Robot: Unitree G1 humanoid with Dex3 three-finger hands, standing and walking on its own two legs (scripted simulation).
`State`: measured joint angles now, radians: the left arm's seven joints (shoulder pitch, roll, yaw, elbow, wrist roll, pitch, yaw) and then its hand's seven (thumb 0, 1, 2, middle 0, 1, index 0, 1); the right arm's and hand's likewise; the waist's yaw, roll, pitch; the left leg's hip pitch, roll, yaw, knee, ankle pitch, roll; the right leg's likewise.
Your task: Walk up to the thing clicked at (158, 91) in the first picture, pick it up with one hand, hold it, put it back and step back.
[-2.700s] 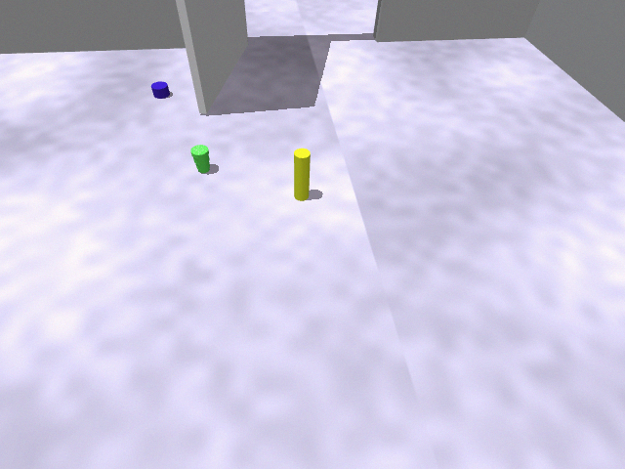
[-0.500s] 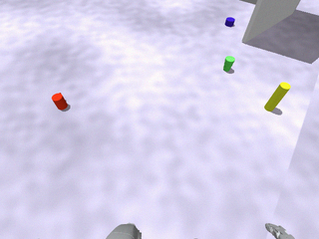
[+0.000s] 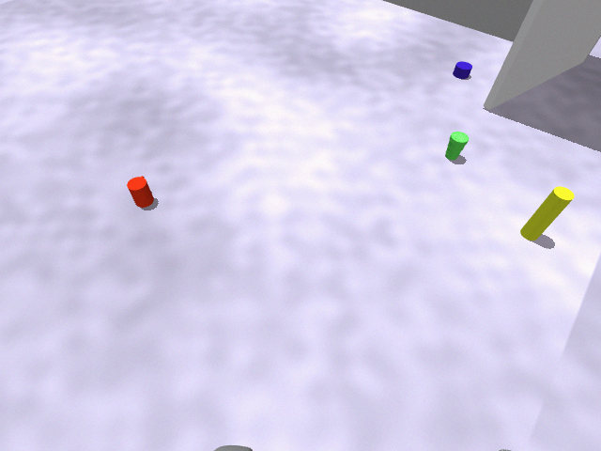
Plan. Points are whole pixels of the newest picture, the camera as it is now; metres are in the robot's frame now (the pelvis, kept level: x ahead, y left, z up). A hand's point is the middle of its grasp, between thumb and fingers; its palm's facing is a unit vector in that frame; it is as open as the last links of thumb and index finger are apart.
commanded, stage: walk up
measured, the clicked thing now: (462, 70) +2.33 -0.97 -0.72
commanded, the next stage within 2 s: stand in 0.54 s
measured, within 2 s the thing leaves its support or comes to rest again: neither
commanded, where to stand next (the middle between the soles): +0.08 -0.01 m, yaw -1 degrees
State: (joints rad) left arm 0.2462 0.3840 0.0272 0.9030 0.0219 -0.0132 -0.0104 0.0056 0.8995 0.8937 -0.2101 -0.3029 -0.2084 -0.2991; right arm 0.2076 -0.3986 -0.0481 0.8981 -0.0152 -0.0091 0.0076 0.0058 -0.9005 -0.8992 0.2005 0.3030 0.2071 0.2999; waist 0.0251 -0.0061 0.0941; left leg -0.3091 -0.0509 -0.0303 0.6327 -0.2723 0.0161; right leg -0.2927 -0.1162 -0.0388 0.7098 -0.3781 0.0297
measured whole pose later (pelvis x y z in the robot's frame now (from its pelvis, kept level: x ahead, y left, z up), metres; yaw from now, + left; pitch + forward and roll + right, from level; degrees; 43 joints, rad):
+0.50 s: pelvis +0.01 -0.01 +0.02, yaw +1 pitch -3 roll +0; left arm 0.09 0.36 0.00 1.09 0.00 -0.02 -0.01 0.00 0.90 0.89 -0.21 -0.30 -0.21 -0.30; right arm 0.07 -0.36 0.00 1.09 0.00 -0.01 0.01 0.01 -0.90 -0.90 0.20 0.30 0.21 0.30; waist 0.01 0.00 0.06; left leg -0.19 -0.01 -0.08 0.43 -0.19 -0.01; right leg -0.12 -0.04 -0.04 0.40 -0.23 0.03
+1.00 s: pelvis +0.00 -0.02 +0.03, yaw +0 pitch -3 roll +0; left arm 0.10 0.35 0.00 1.16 0.01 -0.01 -0.01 0.00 0.90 0.89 -0.21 -0.30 -0.21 -0.30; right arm 0.08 -0.35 0.00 1.16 0.00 -0.01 0.01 0.01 -0.90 -0.90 0.20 0.30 0.21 0.30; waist 0.00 0.01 0.07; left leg -0.15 0.02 -0.06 0.33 -0.14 -0.03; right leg -0.10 -0.02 -0.03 0.33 -0.18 0.01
